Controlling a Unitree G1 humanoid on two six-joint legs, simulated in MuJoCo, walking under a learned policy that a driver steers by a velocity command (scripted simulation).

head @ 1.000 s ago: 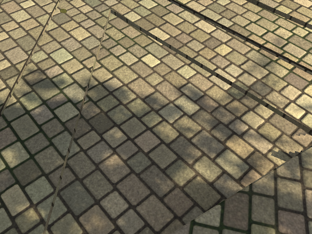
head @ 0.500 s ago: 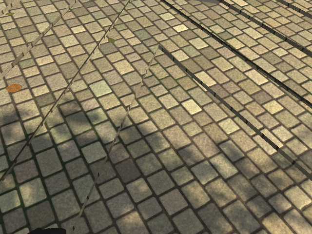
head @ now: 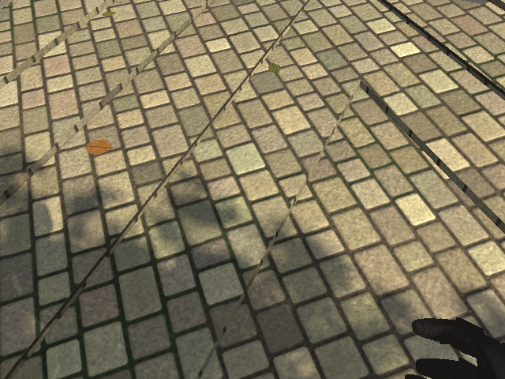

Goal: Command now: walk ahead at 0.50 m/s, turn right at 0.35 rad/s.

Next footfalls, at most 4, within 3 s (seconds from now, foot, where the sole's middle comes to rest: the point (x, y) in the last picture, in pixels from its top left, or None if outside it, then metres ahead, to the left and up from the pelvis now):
0.02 left None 0.13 0.12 -0.85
0.48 right None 0.41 -0.13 -0.85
0.96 left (319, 330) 0.68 -0.02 -0.85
1.40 right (396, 369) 0.60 -0.24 -0.85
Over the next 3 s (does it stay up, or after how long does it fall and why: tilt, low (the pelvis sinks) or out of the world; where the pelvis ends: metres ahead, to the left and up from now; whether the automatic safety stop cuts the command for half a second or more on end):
stays up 0.47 -0.07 -0.07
